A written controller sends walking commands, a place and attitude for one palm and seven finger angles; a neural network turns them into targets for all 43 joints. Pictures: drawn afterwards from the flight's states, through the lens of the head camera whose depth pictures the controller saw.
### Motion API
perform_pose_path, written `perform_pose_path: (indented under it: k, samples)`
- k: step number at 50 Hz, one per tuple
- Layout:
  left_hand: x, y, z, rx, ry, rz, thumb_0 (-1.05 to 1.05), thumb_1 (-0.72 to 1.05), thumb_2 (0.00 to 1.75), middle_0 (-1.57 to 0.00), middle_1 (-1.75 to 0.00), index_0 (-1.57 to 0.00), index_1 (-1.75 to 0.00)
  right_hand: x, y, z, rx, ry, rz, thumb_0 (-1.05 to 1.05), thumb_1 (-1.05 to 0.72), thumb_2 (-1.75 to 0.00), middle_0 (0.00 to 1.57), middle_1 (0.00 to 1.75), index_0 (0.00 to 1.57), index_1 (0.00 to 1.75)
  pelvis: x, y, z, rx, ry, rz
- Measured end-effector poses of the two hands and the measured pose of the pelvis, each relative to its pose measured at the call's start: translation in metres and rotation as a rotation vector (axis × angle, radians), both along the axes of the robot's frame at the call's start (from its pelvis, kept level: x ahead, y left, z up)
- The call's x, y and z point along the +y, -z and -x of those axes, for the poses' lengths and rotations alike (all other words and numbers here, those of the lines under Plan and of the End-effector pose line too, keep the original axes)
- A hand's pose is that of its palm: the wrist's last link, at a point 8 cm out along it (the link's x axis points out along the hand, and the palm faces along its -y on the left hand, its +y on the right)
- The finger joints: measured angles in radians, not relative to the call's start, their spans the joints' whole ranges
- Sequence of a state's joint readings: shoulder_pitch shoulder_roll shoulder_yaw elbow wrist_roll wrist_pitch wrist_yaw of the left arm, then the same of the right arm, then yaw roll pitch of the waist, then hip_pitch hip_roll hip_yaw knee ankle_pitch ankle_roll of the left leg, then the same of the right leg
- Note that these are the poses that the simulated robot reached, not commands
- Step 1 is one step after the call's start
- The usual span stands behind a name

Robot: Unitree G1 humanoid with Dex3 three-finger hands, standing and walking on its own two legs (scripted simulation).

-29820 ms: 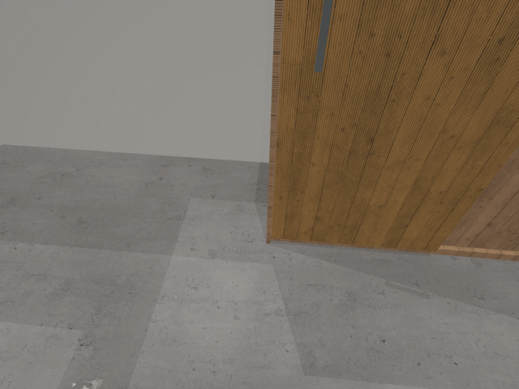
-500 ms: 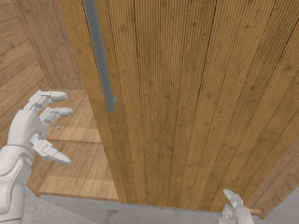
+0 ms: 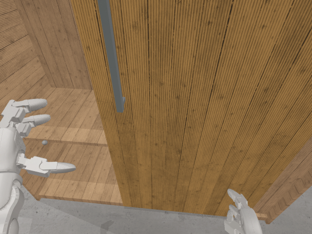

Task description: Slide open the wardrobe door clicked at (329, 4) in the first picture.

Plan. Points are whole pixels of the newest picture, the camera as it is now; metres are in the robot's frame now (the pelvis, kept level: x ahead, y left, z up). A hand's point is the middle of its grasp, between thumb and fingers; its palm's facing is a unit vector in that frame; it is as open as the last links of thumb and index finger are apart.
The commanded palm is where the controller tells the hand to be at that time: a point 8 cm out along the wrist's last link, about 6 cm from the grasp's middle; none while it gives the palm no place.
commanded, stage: draw the hand back to the body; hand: left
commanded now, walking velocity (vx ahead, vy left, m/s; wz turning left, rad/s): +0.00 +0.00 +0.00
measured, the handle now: (114, 55) +0.45 +0.18 +0.27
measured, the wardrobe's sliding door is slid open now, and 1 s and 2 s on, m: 0.57 0.57 0.57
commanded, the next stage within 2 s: step back with the hand held close in 0.92 s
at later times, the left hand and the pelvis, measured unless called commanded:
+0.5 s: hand (46, 146) +0.22 +0.27 +0.17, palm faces +0.43 -0.83 -0.35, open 9.2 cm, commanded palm +0.17 +0.31 +0.18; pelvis +0.02 +0.01 +0.01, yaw -2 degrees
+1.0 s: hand (46, 148) +0.21 +0.27 +0.17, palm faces +0.45 -0.82 -0.35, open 7.4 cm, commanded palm +0.17 +0.30 +0.18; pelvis +0.03 +0.01 +0.01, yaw -1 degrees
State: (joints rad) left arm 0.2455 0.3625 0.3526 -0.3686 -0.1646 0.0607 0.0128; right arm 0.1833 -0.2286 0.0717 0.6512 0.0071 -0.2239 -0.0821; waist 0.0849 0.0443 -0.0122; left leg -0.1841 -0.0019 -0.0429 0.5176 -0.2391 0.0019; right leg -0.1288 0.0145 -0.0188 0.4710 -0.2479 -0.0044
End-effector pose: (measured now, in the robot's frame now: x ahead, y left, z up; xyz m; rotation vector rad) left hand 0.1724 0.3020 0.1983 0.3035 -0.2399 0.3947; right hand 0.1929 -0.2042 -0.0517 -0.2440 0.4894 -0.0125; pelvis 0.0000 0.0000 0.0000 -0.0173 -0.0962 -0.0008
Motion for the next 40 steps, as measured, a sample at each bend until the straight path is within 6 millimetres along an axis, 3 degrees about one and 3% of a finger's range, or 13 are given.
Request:
perform_pose_path:
  k: [7,12,31,40]
  samples:
    - [-0.003,0.011,0.003,0.002,-0.04,-0.045,-0.01,-0.13,0.41,-0.24,-0.9,-0.24,-0.9,-0.002,0.023,0.027,0.15,0.039,0.014,0.01,-0.9,-0.9,0.2,0.3,0.21,0.3,0.006,-0.004,-0.003,-0.006,0.008,-0.005]
    - [0.0,0.011,-0.002,0.011,-0.037,-0.08,-0.01,0.04,0.49,-0.24,-0.8,-0.24,-0.8,-0.006,0.027,0.033,0.189,0.076,0.017,0.01,-0.91,-0.9,0.2,0.3,0.21,0.3,0.01,-0.006,-0.01,-0.01,0.018,-0.008]
    - [0.008,0.015,0.0,0.06,-0.061,-0.096,0.01,0.72,0.82,-0.22,-0.4,-0.22,-0.41,-0.005,0.005,-0.011,0.11,0.071,0.022,0.01,-0.91,-0.9,0.2,0.3,0.2,0.3,0.013,-0.008,-0.026,-0.003,0.023,-0.008]
    - [0.006,0.014,0.001,0.058,-0.079,-0.088,0.01,0.86,0.89,-0.21,-0.32,-0.21,-0.32,0.002,0.008,-0.016,0.121,0.043,0.007,0.01,-0.91,-0.9,0.2,0.3,0.2,0.3,0.009,-0.008,-0.027,-0.004,0.016,-0.008]
